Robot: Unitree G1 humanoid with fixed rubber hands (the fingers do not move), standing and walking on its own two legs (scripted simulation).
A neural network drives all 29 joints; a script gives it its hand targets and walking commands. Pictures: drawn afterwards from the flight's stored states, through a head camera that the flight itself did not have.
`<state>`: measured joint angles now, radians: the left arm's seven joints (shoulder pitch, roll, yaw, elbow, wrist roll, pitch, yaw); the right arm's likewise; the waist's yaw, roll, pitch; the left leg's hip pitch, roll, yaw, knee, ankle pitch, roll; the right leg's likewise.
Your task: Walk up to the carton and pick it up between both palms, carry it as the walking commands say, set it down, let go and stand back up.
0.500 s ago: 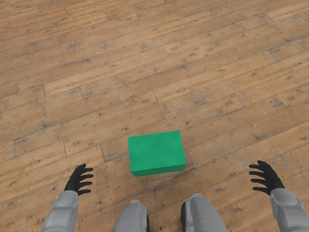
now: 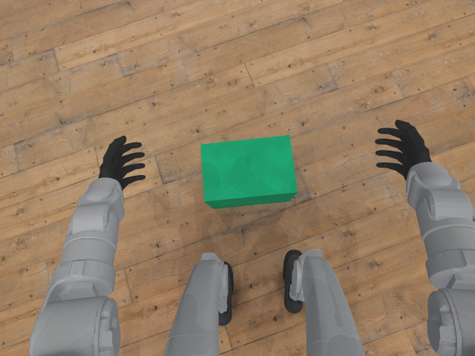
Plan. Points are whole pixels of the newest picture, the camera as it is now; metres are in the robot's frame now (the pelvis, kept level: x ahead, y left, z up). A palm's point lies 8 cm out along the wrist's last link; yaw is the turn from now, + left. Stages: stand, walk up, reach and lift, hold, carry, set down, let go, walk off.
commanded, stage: reach and lift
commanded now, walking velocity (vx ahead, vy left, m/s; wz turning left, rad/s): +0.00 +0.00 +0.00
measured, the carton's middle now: (248, 174) +0.50 +0.03 -0.57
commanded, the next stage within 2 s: none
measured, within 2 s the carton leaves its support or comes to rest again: neither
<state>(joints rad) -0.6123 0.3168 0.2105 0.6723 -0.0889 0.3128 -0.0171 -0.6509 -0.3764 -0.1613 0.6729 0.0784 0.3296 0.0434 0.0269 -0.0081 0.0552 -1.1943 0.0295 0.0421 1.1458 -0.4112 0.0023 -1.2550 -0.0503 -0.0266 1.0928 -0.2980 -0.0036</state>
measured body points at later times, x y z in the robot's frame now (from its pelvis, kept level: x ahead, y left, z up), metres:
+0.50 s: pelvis +0.01 -0.01 -0.03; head +0.32 -0.01 +0.29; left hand +0.50 +0.25 -0.14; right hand +0.55 -0.22 -0.13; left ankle +0.06 +0.12 -0.63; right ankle +0.11 -0.12 -0.63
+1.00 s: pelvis -0.03 -0.01 -0.11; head +0.35 +0.01 +0.12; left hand +0.51 +0.23 -0.27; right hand +0.54 -0.24 -0.25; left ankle +0.06 +0.12 -0.63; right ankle +0.11 -0.13 -0.63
